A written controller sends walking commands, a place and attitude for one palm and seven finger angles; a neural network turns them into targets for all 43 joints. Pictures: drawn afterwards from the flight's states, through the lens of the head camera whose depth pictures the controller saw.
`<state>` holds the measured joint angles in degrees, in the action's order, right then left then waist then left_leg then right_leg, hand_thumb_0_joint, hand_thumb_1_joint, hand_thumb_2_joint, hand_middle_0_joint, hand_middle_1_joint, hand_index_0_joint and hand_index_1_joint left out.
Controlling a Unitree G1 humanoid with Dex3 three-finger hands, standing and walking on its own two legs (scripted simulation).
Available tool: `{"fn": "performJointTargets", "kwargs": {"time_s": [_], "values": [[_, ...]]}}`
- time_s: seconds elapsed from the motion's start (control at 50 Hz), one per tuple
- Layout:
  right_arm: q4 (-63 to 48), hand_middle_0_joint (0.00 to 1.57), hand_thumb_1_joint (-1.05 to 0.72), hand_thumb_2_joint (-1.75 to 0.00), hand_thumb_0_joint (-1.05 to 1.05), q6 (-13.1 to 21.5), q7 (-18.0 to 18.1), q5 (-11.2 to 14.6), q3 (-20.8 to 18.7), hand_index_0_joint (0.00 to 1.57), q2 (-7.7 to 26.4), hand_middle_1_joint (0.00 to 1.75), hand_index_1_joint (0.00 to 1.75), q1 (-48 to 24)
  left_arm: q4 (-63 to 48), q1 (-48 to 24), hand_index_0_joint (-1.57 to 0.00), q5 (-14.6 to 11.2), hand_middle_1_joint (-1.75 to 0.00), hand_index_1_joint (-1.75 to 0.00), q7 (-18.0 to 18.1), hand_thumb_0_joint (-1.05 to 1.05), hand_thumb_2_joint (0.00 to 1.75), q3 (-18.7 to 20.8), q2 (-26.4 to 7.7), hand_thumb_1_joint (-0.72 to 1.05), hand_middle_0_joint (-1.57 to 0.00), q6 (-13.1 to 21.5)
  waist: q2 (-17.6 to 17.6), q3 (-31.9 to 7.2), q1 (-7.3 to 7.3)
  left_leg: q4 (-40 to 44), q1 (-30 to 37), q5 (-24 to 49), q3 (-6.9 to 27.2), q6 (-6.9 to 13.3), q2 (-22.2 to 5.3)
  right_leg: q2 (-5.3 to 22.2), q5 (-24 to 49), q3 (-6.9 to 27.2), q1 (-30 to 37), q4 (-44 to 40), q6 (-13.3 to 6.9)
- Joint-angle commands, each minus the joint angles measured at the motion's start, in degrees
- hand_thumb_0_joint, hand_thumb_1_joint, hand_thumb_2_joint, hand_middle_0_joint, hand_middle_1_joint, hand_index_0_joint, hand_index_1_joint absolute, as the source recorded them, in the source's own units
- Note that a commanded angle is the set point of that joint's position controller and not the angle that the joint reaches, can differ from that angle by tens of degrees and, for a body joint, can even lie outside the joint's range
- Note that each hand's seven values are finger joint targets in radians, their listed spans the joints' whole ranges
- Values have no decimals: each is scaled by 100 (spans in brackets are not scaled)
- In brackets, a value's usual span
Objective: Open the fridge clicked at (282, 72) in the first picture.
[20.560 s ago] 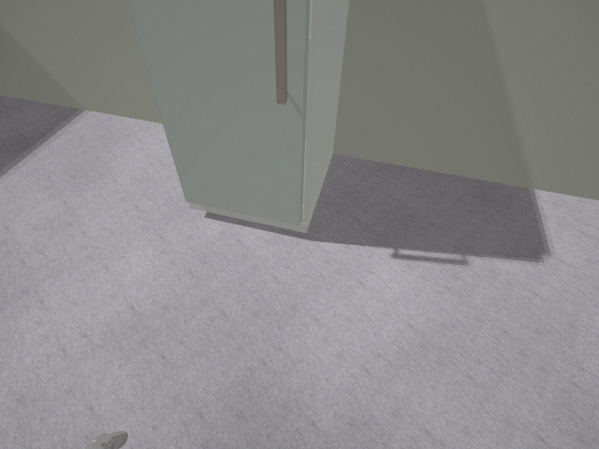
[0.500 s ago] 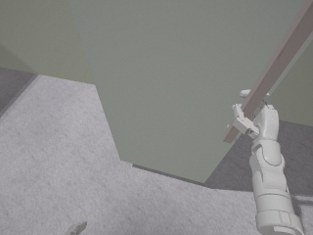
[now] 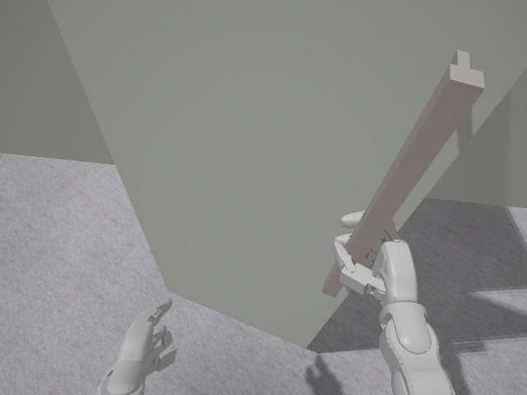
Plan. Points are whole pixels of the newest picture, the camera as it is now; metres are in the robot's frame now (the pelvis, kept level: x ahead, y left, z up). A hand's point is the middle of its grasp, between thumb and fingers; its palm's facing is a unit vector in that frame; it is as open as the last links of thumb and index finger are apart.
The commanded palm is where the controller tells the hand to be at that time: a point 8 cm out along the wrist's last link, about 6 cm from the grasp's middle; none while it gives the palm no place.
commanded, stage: walk backward, drawing the door open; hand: right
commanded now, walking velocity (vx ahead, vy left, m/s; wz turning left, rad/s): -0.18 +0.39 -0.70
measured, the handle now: (372, 214) +0.34 -0.11 +0.13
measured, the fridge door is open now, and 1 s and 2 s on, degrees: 17 48 88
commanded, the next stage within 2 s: stop walking and hold the door back in 1.78 s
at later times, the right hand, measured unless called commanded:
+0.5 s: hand (306, 332) +0.20 -0.03 +0.07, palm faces +0.18 +0.98 -0.13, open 6.8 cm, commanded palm +0.15 -0.07 +0.07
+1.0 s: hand out of the picture +0.10 +0.09 +0.07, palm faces +0.60 +0.78 -0.19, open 6.8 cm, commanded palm +0.04 +0.06 +0.07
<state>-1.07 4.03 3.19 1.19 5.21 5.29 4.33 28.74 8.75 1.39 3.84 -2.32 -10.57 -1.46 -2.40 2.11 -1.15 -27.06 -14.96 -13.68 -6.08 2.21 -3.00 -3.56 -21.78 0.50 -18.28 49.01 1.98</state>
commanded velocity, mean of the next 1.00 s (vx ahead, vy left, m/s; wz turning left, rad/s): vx -0.19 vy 0.40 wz -0.75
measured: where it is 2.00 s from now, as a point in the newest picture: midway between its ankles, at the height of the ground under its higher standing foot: (52, 393)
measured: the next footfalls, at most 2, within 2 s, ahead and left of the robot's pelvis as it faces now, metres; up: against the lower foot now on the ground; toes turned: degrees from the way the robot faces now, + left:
right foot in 0.14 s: +0.07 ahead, -0.12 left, +0.00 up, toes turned -5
left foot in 0.38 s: +0.06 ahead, +0.19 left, +0.00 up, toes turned -11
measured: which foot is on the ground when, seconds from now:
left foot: down 0.00-0.14, up 0.16-0.36, down 0.38-0.66, up 0.68-0.90, down 0.92-1.00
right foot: up 0.00-0.12, down 0.14-0.42, up 0.44-0.64, down 0.66-0.92, up 0.94-1.00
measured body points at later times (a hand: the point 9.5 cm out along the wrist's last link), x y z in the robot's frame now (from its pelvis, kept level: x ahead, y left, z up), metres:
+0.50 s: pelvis -0.04 +0.12 -0.02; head -0.02 +0.13 +0.43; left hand +0.16 +0.29 -0.12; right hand +0.18 -0.08 +0.08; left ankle +0.02 +0.19 -0.74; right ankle -0.01 -0.07 -0.72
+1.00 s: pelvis -0.04 +0.33 -0.02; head +0.01 +0.31 +0.42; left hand +0.23 +0.39 -0.13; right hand +0.07 +0.05 +0.08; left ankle +0.08 +0.43 -0.74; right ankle -0.12 +0.16 -0.69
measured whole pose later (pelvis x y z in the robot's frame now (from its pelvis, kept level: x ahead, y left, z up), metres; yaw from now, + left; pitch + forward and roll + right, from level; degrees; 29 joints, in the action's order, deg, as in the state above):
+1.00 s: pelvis -0.04 +0.33 -0.02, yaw -40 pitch -1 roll +1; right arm -14.5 3.5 3.3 -1.9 5.3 7.6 10.6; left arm 38.2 7.4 0.4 4.5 0.4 -9.6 7.7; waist -3.5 8.1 -1.1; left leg -37.5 -19.6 -16.4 -2.3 -1.9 -4.3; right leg 4.8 -30.4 5.1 -32.1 60.0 2.8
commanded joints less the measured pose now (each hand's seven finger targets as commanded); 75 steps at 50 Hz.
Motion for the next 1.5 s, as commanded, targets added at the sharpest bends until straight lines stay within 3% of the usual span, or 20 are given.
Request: {"fn": "performJointTargets", "kwargs": {"time_s": [0.0,0.08,0.12,0.16,0.34,0.48,0.6,0.62,0.66,0.84,0.9,0.96,1.04,1.08,1.12,1.14,1.28,1.34,1.36,1.48], "values": [[-1549,45,-90,-90,0,501,16,-273,-351,45,420,140,140,-652,-700,-440,-20,73,-30,-30,191,0,90,90,-329,90,-20,266,1578,-1367,194,56,1670,5379,563,886,-1524,299,-745,136,-1113,839,-93],[-2201,45,-90,-90,0,550,-49,-161,141,45,236,140,140,-1012,-523,-369,-20,54,-30,-30,242,0,90,126,-412,90,-20,227,313,-1902,-228,-854,93,2096,-424,155,-511,535,2191,-363,1233,-1939,38],[-2360,45,-90,-90,0,482,0,-146,540,45,113,140,140,-896,-673,-343,-20,-5,-30,-30,182,0,90,326,-876,90,-20,337,-1415,-1891,-141,-3100,-1525,-1752,101,-369,441,2508,3619,2986,2039,-3484,-646],[-2542,45,-90,-90,0,450,166,-393,545,45,250,140,140,-941,-725,-633,-20,34,-30,-30,63,0,90,283,-728,90,-20,282,-547,-1339,-94,-3662,-1271,-1463,974,-435,339,2780,1260,3620,968,-3863,-1351],[-2521,45,-90,-90,0,386,117,-314,284,45,354,140,140,-350,-248,-415,-20,-16,-30,-30,70,0,90,361,-493,90,-20,748,-800,-1617,-158,461,803,-215,512,-279,387,1305,1079,1351,334,-2950,-388],[-2492,45,-90,-90,0,239,46,-366,-204,45,676,140,140,-282,-68,-735,-20,-28,-30,-30,302,0,90,296,-170,90,-20,931,1466,-947,144,1064,-251,592,803,1067,-1502,408,-1006,-406,-1028,2181,24],[-2656,45,-90,-90,0,555,-71,-281,401,45,139,140,140,-320,-38,8,-20,109,-30,-30,379,0,90,271,-250,90,-20,1267,394,-876,-290,-1020,24,2495,-219,660,-814,857,419,-268,211,-1781,-59],[-2620,45,-90,-90,0,596,-89,-255,578,45,183,140,140,-328,-35,196,-20,113,-30,-30,361,0,90,346,-424,90,-20,1288,-379,-904,-497,-2034,-1172,1256,-316,301,-500,1264,1970,234,1487,-2615,-121],[-2930,45,-90,-90,0,776,-142,-579,488,45,386,140,140,-494,-244,183,-20,289,-30,-30,174,0,90,467,-848,90,-20,1319,-1256,-1228,-239,-4227,-2921,-1676,885,-480,97,3757,4538,4161,2400,-3123,-1341],[-2764,45,-90,-90,0,490,-1,-293,117,45,254,140,140,-192,-225,-364,-20,-148,-30,-30,18,0,90,550,-701,90,-20,1319,-1125,-1203,39,-665,1184,-258,36,-391,519,1450,-559,626,-838,-2888,-335],[-3305,45,-90,-90,0,491,128,-397,-494,45,1021,140,140,-555,-173,-497,-20,-224,-30,-30,61,0,90,441,-142,90,-20,1185,1739,-1379,61,1349,190,-1414,1527,512,-1262,77,-1169,-721,-873,959,174],[-2836,45,-90,-90,0,512,89,-383,-745,45,1054,140,140,-142,45,-502,-20,-113,-30,-30,153,0,90,482,-150,90,-20,1230,1719,-1300,104,537,260,1721,1172,1105,-1747,546,-1484,-375,-1274,2819,39],[-2733,45,-90,-90,0,637,-59,-217,-507,45,690,140,140,-395,-58,-468,-20,-101,-30,-30,253,0,90,362,-146,90,-20,1224,1262,-806,-184,-894,-197,2395,-351,569,-1025,697,-496,-637,-113,-148,15],[-2964,45,-90,-90,0,731,-172,-177,-238,45,539,140,140,-450,-66,-93,-20,-17,-30,-30,274,0,90,463,-382,90,-20,1322,-110,-727,-454,-2960,-2228,-226,-325,74,-399,1478,1418,613,1579,-2458,-185],[-2996,45,-90,-90,0,893,-166,-569,-282,45,714,140,140,-475,-48,6,-20,112,-30,-30,191,0,90,570,-825,90,-20,1313,-1436,-1038,-273,-4807,-3196,-2025,952,-554,-18,3823,2874,4833,2182,-3568,-1123],[-3354,45,-90,-90,0,958,-123,-480,-594,45,892,140,140,-518,-282,-397,-20,96,-30,-30,179,0,90,644,-980,90,-20,1267,-807,-1179,-71,-4804,-2828,-1444,1342,-580,-101,3953,1555,4420,1669,-3694,-1605],[-2979,45,-90,-90,0,512,11,-195,-789,45,797,140,140,-86,-234,-374,-20,-49,-30,-30,106,0,90,563,-702,90,-20,1259,-1532,-1226,218,-1093,1290,-794,78,-346,568,1592,-937,692,-1071,-3057,-324],[-3224,45,-90,-90,0,386,142,-231,-1038,45,1241,140,140,-340,-198,-381,-20,-180,-30,-30,166,0,90,449,-158,90,-20,1249,1675,-1348,177,1267,184,-1778,1358,379,-934,173,-1132,-604,-760,920,203],[-3527,45,-90,-90,0,454,175,-294,-1513,45,1773,140,140,-624,-166,-579,-20,-124,-30,-30,229,0,90,478,-167,90,-20,1332,2250,-1133,279,1534,-390,-1383,2643,1008,-1865,114,-1520,-321,-1274,2915,146],[-2860,45,-90,-90,0,670,88,-136,-1290,45,1261,140,140,78,-24,-525,-20,-74,-30,-30,296,0,90,408,-191,90,-20,1263,1628,-810,93,23,366,2794,293,897,-1492,798,-1479,-467,-700,1350,29]]}}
